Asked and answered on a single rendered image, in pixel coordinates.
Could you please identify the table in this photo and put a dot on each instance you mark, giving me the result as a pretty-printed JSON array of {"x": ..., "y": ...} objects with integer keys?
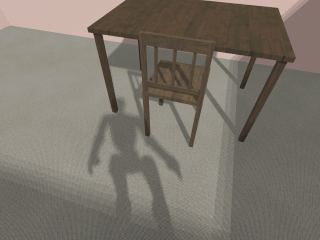
[{"x": 240, "y": 29}]

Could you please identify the chair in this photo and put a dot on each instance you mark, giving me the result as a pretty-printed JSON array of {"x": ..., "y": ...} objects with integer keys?
[{"x": 171, "y": 80}]

